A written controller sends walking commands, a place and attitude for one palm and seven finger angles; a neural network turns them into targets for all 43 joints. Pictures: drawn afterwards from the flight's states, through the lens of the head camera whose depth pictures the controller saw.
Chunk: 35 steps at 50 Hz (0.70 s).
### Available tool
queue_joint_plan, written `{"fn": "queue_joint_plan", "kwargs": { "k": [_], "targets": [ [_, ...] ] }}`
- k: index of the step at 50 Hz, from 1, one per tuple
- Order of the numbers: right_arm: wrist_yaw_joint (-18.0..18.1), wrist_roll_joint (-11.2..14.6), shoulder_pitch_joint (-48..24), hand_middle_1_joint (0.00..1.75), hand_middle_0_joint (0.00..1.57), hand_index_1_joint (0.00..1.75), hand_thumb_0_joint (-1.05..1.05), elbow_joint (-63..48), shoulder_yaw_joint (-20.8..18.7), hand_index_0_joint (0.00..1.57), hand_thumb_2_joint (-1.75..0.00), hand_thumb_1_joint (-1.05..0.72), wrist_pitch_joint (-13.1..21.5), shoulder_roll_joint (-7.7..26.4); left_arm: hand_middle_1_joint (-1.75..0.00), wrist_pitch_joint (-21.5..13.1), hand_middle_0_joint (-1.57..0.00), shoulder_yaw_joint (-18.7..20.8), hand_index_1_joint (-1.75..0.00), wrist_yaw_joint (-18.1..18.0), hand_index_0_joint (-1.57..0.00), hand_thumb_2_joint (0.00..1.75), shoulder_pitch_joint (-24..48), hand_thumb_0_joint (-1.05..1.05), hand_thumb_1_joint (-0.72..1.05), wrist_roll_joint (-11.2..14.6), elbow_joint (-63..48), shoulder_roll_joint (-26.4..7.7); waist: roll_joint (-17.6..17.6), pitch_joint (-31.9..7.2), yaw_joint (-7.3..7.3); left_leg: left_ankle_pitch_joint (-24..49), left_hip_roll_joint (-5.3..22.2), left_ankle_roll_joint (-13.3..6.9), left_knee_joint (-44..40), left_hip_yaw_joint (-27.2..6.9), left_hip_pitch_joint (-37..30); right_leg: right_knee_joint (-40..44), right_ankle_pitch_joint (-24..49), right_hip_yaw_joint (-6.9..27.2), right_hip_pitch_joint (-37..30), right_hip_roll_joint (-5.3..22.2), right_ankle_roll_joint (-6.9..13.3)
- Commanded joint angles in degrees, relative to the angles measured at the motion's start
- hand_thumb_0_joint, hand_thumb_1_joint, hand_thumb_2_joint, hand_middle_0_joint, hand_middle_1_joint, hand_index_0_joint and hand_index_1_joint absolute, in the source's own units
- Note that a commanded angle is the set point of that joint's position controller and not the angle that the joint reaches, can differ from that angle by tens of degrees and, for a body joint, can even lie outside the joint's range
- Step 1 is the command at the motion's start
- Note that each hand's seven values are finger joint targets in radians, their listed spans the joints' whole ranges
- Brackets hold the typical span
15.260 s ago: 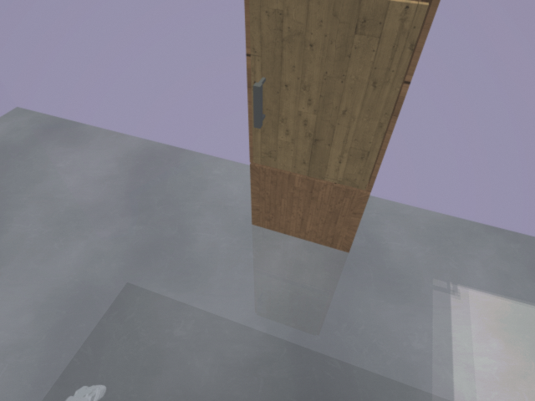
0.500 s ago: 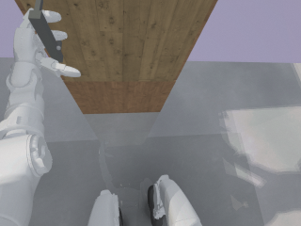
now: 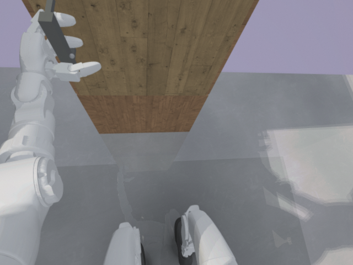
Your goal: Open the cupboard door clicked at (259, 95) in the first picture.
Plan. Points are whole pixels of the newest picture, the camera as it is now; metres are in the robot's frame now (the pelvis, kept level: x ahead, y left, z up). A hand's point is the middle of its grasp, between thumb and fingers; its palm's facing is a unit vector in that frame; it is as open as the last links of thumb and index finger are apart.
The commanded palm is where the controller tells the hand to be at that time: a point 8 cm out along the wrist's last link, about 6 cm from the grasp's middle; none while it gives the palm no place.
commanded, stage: close the thumb around the handle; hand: left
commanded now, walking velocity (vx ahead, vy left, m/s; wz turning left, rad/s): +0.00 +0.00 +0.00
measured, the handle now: (62, 38) +0.59 +0.18 +0.04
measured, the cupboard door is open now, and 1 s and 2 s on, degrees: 0 14 40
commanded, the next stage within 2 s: pull the door open along its arc in 0.38 s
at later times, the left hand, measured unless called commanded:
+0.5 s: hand (72, 55) +0.55 +0.16 +0.05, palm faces -0.05 -1.00 -0.02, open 5.5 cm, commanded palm +0.52 +0.19 +0.05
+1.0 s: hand (79, 97) +0.45 +0.14 +0.05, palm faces -0.02 -1.00 +0.02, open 5.9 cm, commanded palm +0.40 +0.19 +0.05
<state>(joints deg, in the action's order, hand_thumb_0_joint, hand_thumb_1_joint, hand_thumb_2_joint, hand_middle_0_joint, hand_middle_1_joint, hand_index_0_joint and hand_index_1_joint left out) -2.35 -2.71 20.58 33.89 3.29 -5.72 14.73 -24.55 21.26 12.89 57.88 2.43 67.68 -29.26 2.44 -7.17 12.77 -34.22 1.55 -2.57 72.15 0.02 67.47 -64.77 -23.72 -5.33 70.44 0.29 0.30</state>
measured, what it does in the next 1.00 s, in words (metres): stands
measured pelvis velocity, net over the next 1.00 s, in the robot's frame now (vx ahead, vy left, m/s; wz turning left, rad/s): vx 0.02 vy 0.00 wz -0.02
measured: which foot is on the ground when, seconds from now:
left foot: down 0.00-1.00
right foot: down 0.00-1.00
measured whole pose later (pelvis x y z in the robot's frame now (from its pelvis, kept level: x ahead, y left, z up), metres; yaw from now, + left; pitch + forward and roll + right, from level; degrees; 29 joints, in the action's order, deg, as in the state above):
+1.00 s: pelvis +0.02 +0.00 +0.03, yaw -1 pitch +25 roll -3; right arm -3.4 -0.3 19.6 29.5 0.6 -4.5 13.9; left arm -24.7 14.5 7.3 24.4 9.1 36.8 -14.0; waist 2.0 -9.5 7.4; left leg -33.3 1.6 -2.5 63.5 2.5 55.6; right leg -58.5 -23.4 -2.5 60.5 -0.5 0.0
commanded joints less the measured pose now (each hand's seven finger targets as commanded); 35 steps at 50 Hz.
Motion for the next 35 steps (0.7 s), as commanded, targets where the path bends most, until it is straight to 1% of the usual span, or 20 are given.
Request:
{"fn": "queue_joint_plan", "kwargs": {
  "k": [1, 3, 6, 7, 8, 9, 10, 12, 14, 17, 18, 20, 21, 24, 25, 26, 27, 29, 32, 35],
  "targets": [
    [0.86, -0.07, 12.1, 0.3, 0.2, 0.3, 0.0, -1.24, -3.71, 0.2, -0.9, -0.9, 0.14, 11.23, -1.3, -3.4, -0.37, 0.39, -1.3, 0.54, -0.37, 0.71, 25.69, 0.0, 0.45, 0.43, -10.79, -11.64, 7.85, -31.41, 2.28, 29.29, -0.43, 1.72, -8.25, -4.8, -19.86, 4.63, 17.15, 2.75, -19.59, -2.59, 1.28],
    [0.84, -0.18, 12.25, 0.3, 0.2, 0.3, 0.0, -1.42, -3.76, 0.2, -0.9, -0.9, 0.34, 11.3, -1.31, -3.78, -0.38, 1.29, -1.31, 0.66, -0.38, 0.76, 25.38, 0.0, 0.56, 0.52, -11.72, -12.55, 9.83, -33.25, 1.59, 30.7, -0.38, 2.04, -8.22, -4.94, -21.63, 4.26, 17.52, 2.59, -19.43, -2.61, 1.46],
    [0.86, -0.08, 12.01, 0.3, 0.2, 0.3, 0.0, -1.41, -3.64, 0.2, -0.9, -0.9, 0.39, 11.21, -1.33, -3.46, -0.39, 0.35, -1.33, 0.63, -0.39, 0.83, 25.48, 0.0, 0.73, 0.61, -10.24, -11.28, 7.59, -31.09, 2.39, 28.68, -0.4, 1.73, -8.19, -4.82, -19.74, 4.58, 16.36, 2.6, -18.9, -2.62, 1.21],
    [1.02, -0.13, 12.25, 0.3, 0.2, 0.3, 0.0, -1.51, -3.57, 0.2, -0.9, -0.9, 0.48, 11.33, -1.34, -3.83, -0.39, 1.34, -1.34, 0.54, -0.39, 0.85, 26.02, 0.0, 0.79, 0.64, -11.05, -12.73, 8.39, -31.25, 2.03, 29.82, -0.3, 1.81, -8.3, -5.18, -20.38, 4.22, 16.8, 2.48, -18.78, -2.64, 1.49],
    [0.94, -0.15, 12.31, 0.3, 0.2, 0.3, 0.0, -1.53, -3.62, 0.2, -0.9, -0.9, 0.42, 11.35, -1.34, -3.9, -0.4, 0.68, -1.34, 0.55, -0.4, 0.88, 25.74, 0.0, 0.84, 0.13, -11.13, -12.29, 10.61, -32.31, 1.71, 30.91, -0.26, 2.25, -8.37, -5.39, -21.81, 3.98, 16.47, 2.37, -17.79, -2.52, 1.43],
    [0.84, -0.17, 12.14, 0.3, 0.2, 0.3, 0.0, -1.26, -3.63, 0.2, -0.9, -0.9, 0.49, 11.18, -1.35, -3.84, -0.4, -0.89, -1.35, 0.58, -0.4, 0.9, 26.87, 0.0, 0.9, 0.15, -11.27, -10.43, 10.9, -31.83, 2.35, 31.06, -0.12, 2.37, -8.2, -5.54, -22.68, 4.09, 15.97, 2.2, -16.34, -2.5, 1.38],
    [0.85, -0.25, 12.43, 0.3, 0.2, 0.3, 0.0, -1.06, -3.75, 0.2, -0.9, -0.9, 0.44, 11.4, -1.35, -3.83, -0.4, -0.16, -1.35, 0.34, -0.4, 0.9, 26.58, 0.0, 0.9, 0.22, -10.92, -10.93, 9.47, -31.44, 2.25, 31.14, -0.01, 2.5, -8.33, -5.91, -22.82, 4.19, 15.57, 1.98, -16.21, -2.56, 1.38],
    [0.8, -0.39, 12.47, 0.3, 0.2, 0.3, 0.0, -1.32, -3.78, 0.2, -0.9, -0.9, 0.52, 11.32, -1.35, -3.98, -0.4, -1.27, -1.35, 0.14, -0.4, 0.9, 27.63, 0.0, 0.9, 0.16, -11.59, -9.7, 10.34, -32.38, 2.69, 31.89, -0.04, 2.44, -8.04, -6.04, -23.54, 3.91, 15.8, 1.97, -15.51, -2.58, 1.5],
    [0.83, -0.48, 12.89, 0.3, 0.2, 0.3, 0.0, -0.66, -3.88, 0.2, -0.9, -0.9, 0.37, 11.56, -1.35, -3.94, -0.4, 0.37, -1.35, -0.16, -0.4, 0.9, 27.9, 0.0, 0.9, -0.01, -11.36, -11.78, 10.13, -33.06, 2.49, 32.43, -0.01, 2.66, -7.81, -6.15, -23.39, 3.83, 16.41, 2.01, -16.23, -2.56, 1.41],
    [0.66, -0.49, 12.94, 0.3, 0.2, 0.3, 0.0, -1.04, -3.98, 0.2, -0.9, -0.9, 0.34, 11.31, -1.35, -3.88, -0.4, -0.6, -1.35, -0.13, -0.4, 0.9, 26.75, 0.0, 0.9, 0.12, -11.73, -10.1, 10.7, -33.84, 2.4, 34.23, -0.05, 2.64, -7.89, -6.02, -24.51, 3.97, 17.49, 1.95, -16.56, -2.63, 1.52],
    [0.64, -0.48, 12.85, 0.3, 0.2, 0.3, 0.0, -0.81, -3.98, 0.2, -0.9, -0.9, 0.24, 11.42, -1.35, -3.92, -0.4, 0.14, -1.35, -0.16, -0.4, 0.9, 27.01, 0.0, 0.9, 0.26, -12.48, -11.08, 10.25, -34.48, 2.19, 33.66, -0.08, 2.56, -7.75, -5.81, -23.95, 4.09, 17.89, 2.15, -17.57, -2.6, 1.38],
    [0.61, -0.4, 12.65, 0.3, 0.2, 0.3, 0.0, -0.92, -3.8, 0.2, -0.9, -0.9, 0.16, 11.27, -1.35, -3.63, -0.4, 0.03, -1.35, -0.09, -0.4, 0.9, 26.11, 0.0, 0.9, 0.08, -11.72, -11.2, 10.17, -32.96, 2.01, 32.22, -0.21, 2.37, -8.07, -5.42, -22.55, 4.32, 17.68, 2.32, -18.27, -2.63, 1.39],
    [0.59, -0.33, 12.62, 0.3, 0.2, 0.3, 0.0, -0.95, -3.78, 0.2, -0.9, -0.9, 0.13, 11.3, -1.35, -3.36, -0.4, 0.26, -1.35, -0.09, -0.4, 0.9, 25.48, 0.0, 0.9, 0.0, -10.88, -11.35, 8.46, -32.58, 2.16, 30.53, -0.33, 2.05, -8.14, -5.26, -21.11, 4.55, 17.06, 2.4, -18.92, -2.64, 1.31],
    [0.76, -0.26, 12.52, 0.3, 0.2, 0.3, 0.0, -1.01, -3.67, 0.2, -0.9, -0.9, 0.19, 11.26, -1.35, -3.45, -0.4, 0.02, -1.35, 0.11, -0.4, 0.9, 26.69, 0.0, 0.9, -0.28, -11.17, -11.9, 10.15, -31.97, 2.31, 30.05, -0.37, 1.97, -8.22, -5.06, -21.16, 4.58, 16.84, 2.59, -18.46, -2.59, 1.38],
    [0.79, -0.22, 12.58, 0.3, 0.2, 0.3, 0.0, -1.11, -3.6, 0.2, -0.9, -0.9, 0.17, 11.41, -1.35, -3.31, -0.4, 1.93, -1.35, 0.07, -0.4, 0.9, 25.56, 0.0, 0.9, -0.15, -10.29, -13.86, 8.81, -31.82, 1.76, 28.75, -0.46, 1.79, -8.17, -4.8, -19.72, 4.67, 16.44, 2.74, -19.53, -2.64, 1.36],
    [0.84, -0.1, 12.51, 0.3, 0.2, 0.3, 0.0, -1.46, -3.57, 0.2, -0.9, -0.9, 0.16, 11.36, -1.35, -3.21, -0.4, 1.56, -1.35, 0.24, -0.4, 0.9, 23.8, 0.0, 0.9, -0.15, -10.24, -13.36, 8.13, -31.92, 1.54, 29.01, -0.45, 1.71, -8.5, -4.77, -19.78, 4.61, 16.77, 2.71, -20.03, -2.66, 1.37],
    [0.81, -0.14, 12.37, 0.3, 0.2, 0.3, 0.0, -1.99, -3.6, 0.2, -0.9, -0.9, 0.28, 11.3, -1.35, -3.53, -0.4, 1.74, -1.35, 0.58, -0.4, 0.9, 22.82, 0.0, 0.9, 0.11, -11.45, -13.24, 10.12, -33.18, 0.85, 30.64, -0.47, 1.87, -8.53, -4.76, -21.22, 4.25, 17.45, 2.63, -19.82, -2.62, 1.61],
    [0.66, 0.09, 12.03, 0.3, 0.2, 0.3, 0.0, -2.38, -3.72, 0.2, -0.9, -0.9, -0.02, 11.12, -1.35, -3.41, -0.4, 1.46, -1.35, 1.03, -0.4, 0.9, 19.41, 0.0, 0.9, 0.71, -12.38, -12.22, 9.0, -33.25, 0.08, 32.5, -0.31, 2.14, -9.0, -4.65, -22.11, 4.51, 18.81, 2.46, -21.13, -2.61, 1.48],
    [0.47, 0.38, 11.43, 0.3, 0.2, 0.3, 0.0, -3.71, -3.92, 0.2, -0.9, -0.9, -0.15, 11.0, -1.35, -3.54, -0.4, 1.86, -1.35, 1.34, -0.4, 0.9, 14.55, 0.0, 0.9, 1.49, -15.76, -12.05, 9.71, -34.55, -1.54, 35.04, -0.26, 2.32, -9.78, -4.5, -23.74, 4.5, 20.25, 2.45, -22.71, -2.7, 1.71],
    [0.2, 0.86, 10.64, 0.3, 0.2, 0.3, 0.0, -4.78, -4.32, 0.2, -0.9, -0.9, -0.23, 10.73, -1.35, -3.32, -0.4, 1.92, -1.35, 1.3, -0.4, 0.9, 8.09, 0.0, 0.9, 2.62, -20.49, -10.82, 7.44, -35.37, -2.88, 36.39, -0.27, 2.2, -10.82, -3.87, -23.99, 5.44, 22.79, 2.66, -26.31, -2.74, 1.41]
  ]
}}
